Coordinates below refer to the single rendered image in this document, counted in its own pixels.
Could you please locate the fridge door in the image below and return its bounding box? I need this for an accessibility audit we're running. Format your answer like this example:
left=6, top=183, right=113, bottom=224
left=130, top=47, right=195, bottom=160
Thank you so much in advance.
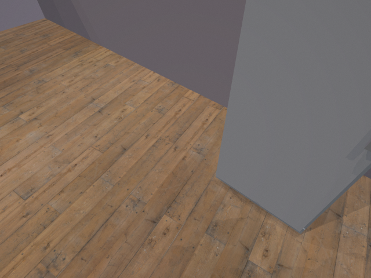
left=216, top=0, right=371, bottom=232

